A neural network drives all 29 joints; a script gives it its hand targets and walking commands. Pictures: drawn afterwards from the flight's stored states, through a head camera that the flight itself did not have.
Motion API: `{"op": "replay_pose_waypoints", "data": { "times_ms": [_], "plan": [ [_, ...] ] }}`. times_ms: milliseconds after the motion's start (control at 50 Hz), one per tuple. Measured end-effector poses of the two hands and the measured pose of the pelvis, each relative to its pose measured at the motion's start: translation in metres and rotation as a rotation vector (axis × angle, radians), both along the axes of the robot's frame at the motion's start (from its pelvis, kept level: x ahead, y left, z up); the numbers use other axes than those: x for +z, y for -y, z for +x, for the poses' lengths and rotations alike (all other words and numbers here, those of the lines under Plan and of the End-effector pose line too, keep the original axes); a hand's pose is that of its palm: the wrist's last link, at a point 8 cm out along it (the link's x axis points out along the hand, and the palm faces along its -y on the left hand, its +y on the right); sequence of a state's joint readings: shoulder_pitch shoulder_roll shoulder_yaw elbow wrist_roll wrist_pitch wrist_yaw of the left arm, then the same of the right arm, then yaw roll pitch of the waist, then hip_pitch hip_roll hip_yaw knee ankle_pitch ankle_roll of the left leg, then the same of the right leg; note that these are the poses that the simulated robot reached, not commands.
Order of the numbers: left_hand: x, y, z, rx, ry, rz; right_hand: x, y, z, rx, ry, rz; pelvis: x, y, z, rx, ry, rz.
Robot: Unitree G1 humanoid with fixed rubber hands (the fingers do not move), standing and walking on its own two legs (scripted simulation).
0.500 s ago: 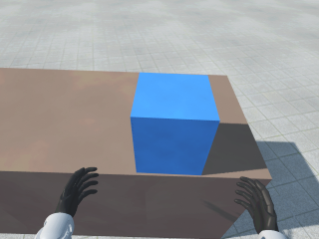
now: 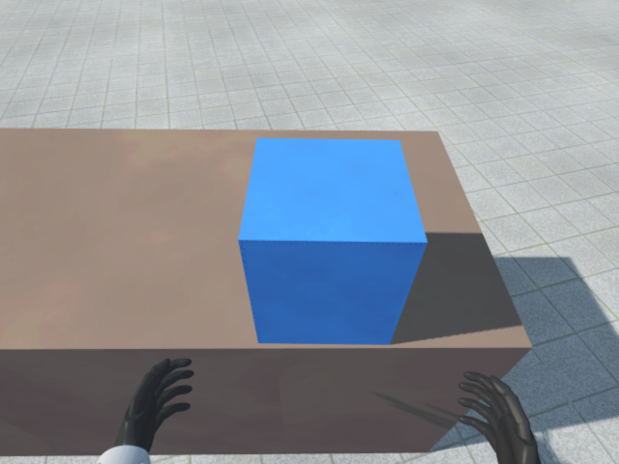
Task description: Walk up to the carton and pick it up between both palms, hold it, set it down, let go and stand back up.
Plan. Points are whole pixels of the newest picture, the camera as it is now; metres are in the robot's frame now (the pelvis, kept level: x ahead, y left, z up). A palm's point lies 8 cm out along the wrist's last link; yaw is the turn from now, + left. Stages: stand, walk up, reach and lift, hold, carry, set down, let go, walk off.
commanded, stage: set down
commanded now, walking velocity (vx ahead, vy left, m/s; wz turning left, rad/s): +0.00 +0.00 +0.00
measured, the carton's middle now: (326, 245) +0.42 +0.03 +0.04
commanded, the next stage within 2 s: let go in 0.78 s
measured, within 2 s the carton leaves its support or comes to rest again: neither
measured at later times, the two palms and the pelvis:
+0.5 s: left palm (155, 455) +0.14 +0.22 -0.05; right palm out of the picture +0.16 -0.22 -0.04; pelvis -0.01 -0.02 +0.00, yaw +1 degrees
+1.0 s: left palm (159, 461) +0.13 +0.22 -0.08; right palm out of the picture +0.15 -0.22 -0.07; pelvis -0.02 +0.00 +0.00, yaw +0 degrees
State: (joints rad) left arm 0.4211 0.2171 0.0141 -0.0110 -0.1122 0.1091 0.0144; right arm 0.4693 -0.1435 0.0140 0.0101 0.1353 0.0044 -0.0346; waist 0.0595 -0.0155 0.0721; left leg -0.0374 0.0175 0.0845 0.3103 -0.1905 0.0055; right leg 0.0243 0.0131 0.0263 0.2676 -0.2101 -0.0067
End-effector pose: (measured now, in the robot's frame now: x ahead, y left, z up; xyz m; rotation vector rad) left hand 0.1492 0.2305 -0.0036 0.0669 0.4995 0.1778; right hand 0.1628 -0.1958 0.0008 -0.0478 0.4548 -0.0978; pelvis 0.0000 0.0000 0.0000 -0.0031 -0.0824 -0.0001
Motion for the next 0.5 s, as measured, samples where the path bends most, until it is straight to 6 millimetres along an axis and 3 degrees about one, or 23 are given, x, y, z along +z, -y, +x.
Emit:
{"op": "replay_pose_waypoints", "data": {
  "times_ms": [260, 500],
  "plan": [
    [-0.030, 0.009, -0.008, -0.015, -0.102, 0.012, -0.028, 0.017, -0.003, 0.025, -0.055, -0.043, 0.000, 0.010, 0.001, 0.004, -0.003, 0.002],
    [-0.048, 0.009, -0.012, -0.024, -0.176, 0.021, -0.046, 0.020, -0.004, 0.047, -0.098, -0.085, -0.001, 0.017, -0.005, 0.018, 0.013, 0.008]
  ]
}}
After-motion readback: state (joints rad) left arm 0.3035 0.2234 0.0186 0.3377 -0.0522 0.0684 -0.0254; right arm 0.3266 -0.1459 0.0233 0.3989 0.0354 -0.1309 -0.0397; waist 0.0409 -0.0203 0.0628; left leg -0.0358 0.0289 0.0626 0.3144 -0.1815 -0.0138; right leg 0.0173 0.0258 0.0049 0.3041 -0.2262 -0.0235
